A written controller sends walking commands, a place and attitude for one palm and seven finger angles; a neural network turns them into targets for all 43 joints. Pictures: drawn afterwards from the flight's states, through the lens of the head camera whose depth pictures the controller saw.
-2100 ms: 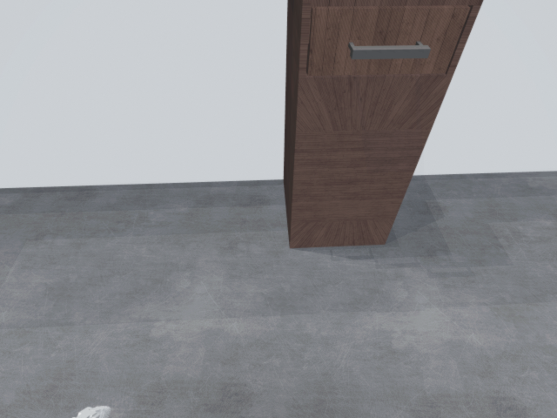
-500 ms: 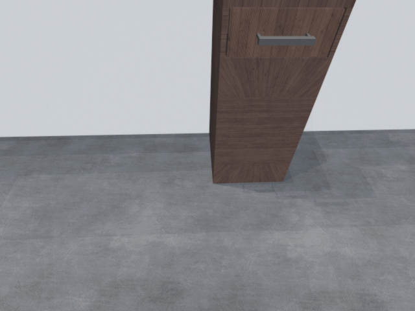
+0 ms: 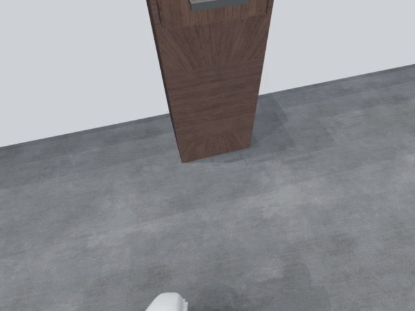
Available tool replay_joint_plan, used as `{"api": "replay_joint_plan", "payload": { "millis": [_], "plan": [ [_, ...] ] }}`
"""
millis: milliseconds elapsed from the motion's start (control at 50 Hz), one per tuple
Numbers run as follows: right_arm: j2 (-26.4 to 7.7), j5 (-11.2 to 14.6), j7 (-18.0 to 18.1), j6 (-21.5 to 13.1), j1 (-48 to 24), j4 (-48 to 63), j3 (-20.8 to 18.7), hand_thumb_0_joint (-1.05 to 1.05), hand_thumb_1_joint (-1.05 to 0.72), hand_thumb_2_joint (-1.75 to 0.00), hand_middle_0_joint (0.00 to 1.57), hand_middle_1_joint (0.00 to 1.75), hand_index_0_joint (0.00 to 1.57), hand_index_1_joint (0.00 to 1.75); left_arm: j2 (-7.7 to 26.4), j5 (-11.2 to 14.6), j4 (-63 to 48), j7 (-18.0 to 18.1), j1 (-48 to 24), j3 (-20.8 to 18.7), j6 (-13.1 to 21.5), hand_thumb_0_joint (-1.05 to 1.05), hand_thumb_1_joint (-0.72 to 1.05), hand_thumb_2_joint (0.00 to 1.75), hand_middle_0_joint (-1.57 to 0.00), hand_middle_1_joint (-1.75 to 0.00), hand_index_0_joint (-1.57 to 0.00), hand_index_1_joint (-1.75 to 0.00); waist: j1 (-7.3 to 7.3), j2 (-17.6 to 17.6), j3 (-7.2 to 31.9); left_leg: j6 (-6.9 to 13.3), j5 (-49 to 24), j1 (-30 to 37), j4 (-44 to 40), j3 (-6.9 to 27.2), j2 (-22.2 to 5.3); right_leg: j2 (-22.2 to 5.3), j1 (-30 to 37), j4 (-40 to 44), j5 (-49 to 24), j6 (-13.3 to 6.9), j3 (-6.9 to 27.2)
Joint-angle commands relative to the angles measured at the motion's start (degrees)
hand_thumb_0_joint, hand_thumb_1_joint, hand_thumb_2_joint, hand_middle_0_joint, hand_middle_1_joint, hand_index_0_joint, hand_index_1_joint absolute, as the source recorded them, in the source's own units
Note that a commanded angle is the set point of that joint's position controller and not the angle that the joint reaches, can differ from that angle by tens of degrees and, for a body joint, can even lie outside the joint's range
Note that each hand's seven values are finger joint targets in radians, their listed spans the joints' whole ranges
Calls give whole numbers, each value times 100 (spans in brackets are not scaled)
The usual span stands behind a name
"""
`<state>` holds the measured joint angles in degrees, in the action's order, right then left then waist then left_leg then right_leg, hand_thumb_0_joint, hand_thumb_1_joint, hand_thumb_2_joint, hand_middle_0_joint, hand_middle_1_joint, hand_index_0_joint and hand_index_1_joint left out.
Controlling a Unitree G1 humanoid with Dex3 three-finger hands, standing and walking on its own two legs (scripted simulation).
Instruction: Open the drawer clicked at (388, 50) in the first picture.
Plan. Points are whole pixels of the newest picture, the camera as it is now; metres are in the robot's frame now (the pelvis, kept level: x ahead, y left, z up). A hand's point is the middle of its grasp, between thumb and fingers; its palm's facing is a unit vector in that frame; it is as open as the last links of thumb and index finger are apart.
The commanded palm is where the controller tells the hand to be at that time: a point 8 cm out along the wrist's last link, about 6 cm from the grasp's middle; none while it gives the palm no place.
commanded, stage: walk to a spot facing it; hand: left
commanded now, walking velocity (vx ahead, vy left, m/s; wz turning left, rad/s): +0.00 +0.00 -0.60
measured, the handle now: out of the picture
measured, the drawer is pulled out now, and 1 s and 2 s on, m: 0.00 0.00 0.00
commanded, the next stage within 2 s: none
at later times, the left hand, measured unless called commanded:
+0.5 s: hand out of the picture +0.12 +0.26 -0.16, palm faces -0.24 -0.94 -0.22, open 7.4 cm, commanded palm none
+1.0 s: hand (147, 293) +0.17 +0.16 -0.17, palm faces -0.55 -0.82 -0.19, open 7.4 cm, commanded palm none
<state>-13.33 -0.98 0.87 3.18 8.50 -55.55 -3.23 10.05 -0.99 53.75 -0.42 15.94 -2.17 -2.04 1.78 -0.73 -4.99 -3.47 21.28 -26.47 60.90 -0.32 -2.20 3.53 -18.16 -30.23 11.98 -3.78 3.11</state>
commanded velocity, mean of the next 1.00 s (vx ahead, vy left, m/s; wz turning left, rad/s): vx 0.11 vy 0.00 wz -0.60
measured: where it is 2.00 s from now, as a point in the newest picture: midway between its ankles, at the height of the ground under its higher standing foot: (279, 289)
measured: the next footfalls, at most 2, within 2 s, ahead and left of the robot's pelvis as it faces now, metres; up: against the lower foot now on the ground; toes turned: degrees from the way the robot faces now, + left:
left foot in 0.28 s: +0.01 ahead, +0.16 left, +0.00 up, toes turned -10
right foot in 0.70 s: -0.06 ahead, -0.10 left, +0.00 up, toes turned -31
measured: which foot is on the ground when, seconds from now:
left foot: up 0.00-0.26, down 0.28-0.68, up 0.70-1.00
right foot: down 0.00-0.28, up 0.30-0.68, down 0.70-1.00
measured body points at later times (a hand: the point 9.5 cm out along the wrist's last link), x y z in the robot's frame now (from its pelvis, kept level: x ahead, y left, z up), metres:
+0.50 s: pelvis -0.03 +0.06 +0.01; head +0.01 +0.08 +0.45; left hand +0.13 +0.31 -0.14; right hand -0.03 -0.20 -0.12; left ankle -0.03 +0.17 -0.74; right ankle -0.06 -0.08 -0.66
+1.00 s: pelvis +0.01 +0.03 +0.00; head +0.03 +0.04 +0.45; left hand +0.20 +0.21 -0.15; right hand -0.09 -0.23 -0.13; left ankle +0.10 +0.12 -0.72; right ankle -0.09 -0.07 -0.74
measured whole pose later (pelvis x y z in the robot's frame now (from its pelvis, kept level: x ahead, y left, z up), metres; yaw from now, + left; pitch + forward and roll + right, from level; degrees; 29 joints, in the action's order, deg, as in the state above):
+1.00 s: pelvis +0.01 +0.03 +0.00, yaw -35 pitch +0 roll -1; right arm -14.0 -1.4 -0.9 0.8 13.5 -51.8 -3.4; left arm 12.8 -1.6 53.8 -1.7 14.6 -3.1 -0.9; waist 0.2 1.0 -1.3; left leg -4.1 21.1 -22.8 42.7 -5.1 -5.0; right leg 0.5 -12.2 -28.9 17.3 0.8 4.8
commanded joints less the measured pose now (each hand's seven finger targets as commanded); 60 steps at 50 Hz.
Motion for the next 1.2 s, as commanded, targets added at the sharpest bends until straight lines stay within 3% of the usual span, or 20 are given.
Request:
{"api": "replay_joint_plan", "payload": {
  "millis": [0, 120, 200, 240, 260, 280, 340, 480, 620, 640, 660, 680, 760, 940, 980, 1000, 1020, 1040, 1080, 1180],
  "plan": [
    [-477, 13, 75, -190, -174, 537, -126, 0, -90, -90, 20, 30, 20, 30, 1336, -25, -413, 120, 209, -408, 117, 0, 90, 90, -20, -30, -20, -30, 52, 683, 888, -46, 75, -300, -327, 124, -35, -1416, 983, 1176, -957, -600, 2080],
    [-462, 74, 115, -245, -171, 674, -111, 0, -90, -90, 20, 30, 20, 30, 1426, -67, -455, 98, 106, -469, 32, 0, 90, 90, -20, -30, -20, -30, 97, 943, 874, 76, 363, 327, -1606, 102, 145, -1275, 689, 1215, -806, -629, 2523],
    [-507, 121, 161, -330, 618, 559, -113, 0, -90, -90, 20, 30, 20, 30, 1466, -50, -594, 85, -364, -468, -38, 0, 90, 90, -20, -30, -20, -30, -273, 1003, 1053, 242, -253, 1707, -3388, 0, 308, -973, -34, 1024, -495, -220, 2489],
    [-1136, 35, 210, -422, 929, 557, -219, 0, -90, -90, 20, 30, 20, 30, 973, 27, -811, 4, -518, -384, -68, 0, 90, 90, -20, -30, -20, -30, -454, -726, 916, 777, 318, 2998, -4839, 1649, -1242, 135, -1869, -483, 1009, 365, 1276],
    [-1460, 13, 208, -379, 551, 762, -261, 0, -90, -90, 20, 30, 20, 30, 943, -17, -903, -35, -528, -422, -60, 0, 90, 90, -20, -30, -20, -30, -314, -1429, 523, 1195, 114, 2128, -5114, 2434, -2505, 243, -2106, -2201, 1796, 637, 237],
    [-1287, 1, 198, -389, 135, 858, -208, 0, -90, -90, 20, 30, 20, 30, 1132, -85, -838, -38, -567, -504, -89, 0, 90, 90, -20, -30, -20, -30, -202, -1321, 399, 1387, -177, 1324, -5062, 2464, -2570, -144, -1879, -3119, 1646, 710, 437],
    [-848, -44, 180, -433, -357, 968, -91, 0, -90, -90, 20, 30, 20, 30, 1008, -100, -571, -178, -219, -494, -138, 0, 90, 90, -20, -30, -20, -30, 128, -629, 194, 1089, -1316, 1201, -4562, 558, -1367, -255, -1645, -4115, 903, 811, 19],
    [-990, -47, 135, -426, 882, 561, -200, 0, -90, -90, 20, 30, 20, 30, 800, -36, -840, -208, -1134, -308, -109, 0, 90, 90, -20, -30, -20, -30, -477, -985, 367, 1173, -3578, 2505, -3967, -24, -1595, -545, -1440, -2303, 1186, 840, -574],
    [-1172, -38, 52, -372, 760, 486, -297, 0, -90, -90, 20, 30, 20, 30, 893, -26, -712, -172, -731, -322, 31, 0, 90, 90, -20, -30, -20, -30, -201, -950, 706, 661, -3632, 2000, -2832, -707, -1661, -367, 400, -16, 345, 497, -914],
    [-1075, 14, 16, -363, 837, 519, -268, 0, -90, -90, 20, 30, 20, 30, 1212, -43, -572, -128, -247, -376, 116, 0, 90, 90, -20, -30, -20, -30, 37, -321, 1043, 319, -3070, 1305, -1781, -981, -1520, -759, 1600, 693, -610, 327, -473],
    [-550, 29, -31, -342, 843, 747, -102, 0, -90, -90, 20, 30, 20, 30, 1915, -79, -426, -31, 219, -507, 191, 0, 90, 90, -20, -30, -20, -30, 193, 1643, 1352, -44, 603, -557, -434, -1270, -726, -2303, 2940, 901, -2347, -271, 1505],
    [-588, -5, 32, -282, 446, 947, -81, 0, -90, -90, 20, 30, 20, 30, 2045, 41, -370, 53, 503, -536, 144, 0, 90, 90, -20, -30, -20, -30, 406, 1493, 1378, -72, 1573, -980, 409, -478, -519, -2828, 2589, 793, -3204, -761, 2000],
    [-683, -70, -71, -236, 43, 861, -123, 0, -90, -90, 20, 30, 20, 30, 1530, -31, -592, 95, -436, -421, 134, 0, 90, 90, -20, -30, -20, -30, 21, 908, 429, -79, 440, -893, 388, -201, -666, -1927, 917, 1526, 938, -692, 1562],
    [-479, -14, -147, -459, 428, 864, -109, 0, -90, -90, 20, 30, 20, 30, 1560, -62, -486, -15, -420, -445, 270, 0, 90, 90, -20, -30, -20, -30, -166, 1176, 335, -38, 40, 579, -2048, -548, -142, -1411, 99, 1433, 1336, -556, 1568],
    [-522, 6, -77, -555, 1112, 660, -124, 0, -90, -90, 20, 30, 20, 30, 1398, -40, -485, -26, -599, -442, 249, 0, 90, 90, -20, -30, -20, -30, -517, 773, 502, -32, -452, 1946, -3194, -685, -29, -1058, -518, 770, 1353, -288, 1335],
    [-823, -12, 11, -607, 1698, 473, -184, 0, -90, -90, 20, 30, 20, 30, 1070, -24, -578, -53, -632, -373, 215, 0, 90, 90, -20, -30, -20, -30, -760, -123, 686, 68, 166, 2944, -3846, -151, -530, -600, -1201, -244, 1530, -47, 972],
    [-1497, -122, 43, -622, 2221, 353, -311, 0, -90, -90, 20, 30, 20, 30, 569, 31, -709, -125, -561, -286, 181, 0, 90, 90, -20, -30, -20, -30, -934, -2004, 741, 530, 1796, 3385, -4796, 1962, -2227, 200, -2331, -2234, 2301, 306, -17],
    [-1535, -107, 48, -620, 2065, 393, -255, 0, -90, -90, 20, 30, 20, 30, 739, -24, -864, -136, -785, -334, 221, 0, 90, 90, -20, -30, -20, -30, -821, -1834, 416, 939, 2804, 2548, -5471, 2923, -2981, -274, -2563, -3143, 2110, 342, 4],
    [-987, -69, 60, -700, 1443, 466, -99, 0, -90, -90, 20, 30, 20, 30, 890, -91, -716, -249, -972, -411, 246, 0, 90, 90, -20, -30, -20, -30, -525, -785, -262, 873, 2299, 1687, -5614, 2244, -2546, -677, -2504, -3956, 1142, 378, -47],
    [-400, -6, 120, -844, 1503, 188, 14, 0, -90, -90, 20, 30, 20, 30, 439, -105, -291, -286, -348, -350, 116, 0, 90, 90, -20, -30, -20, -30, -234, -701, 108, 468, -1585, 2330, -4885, -448, -1629, -777, -2244, -4042, -94, 561, -397]
  ]
}}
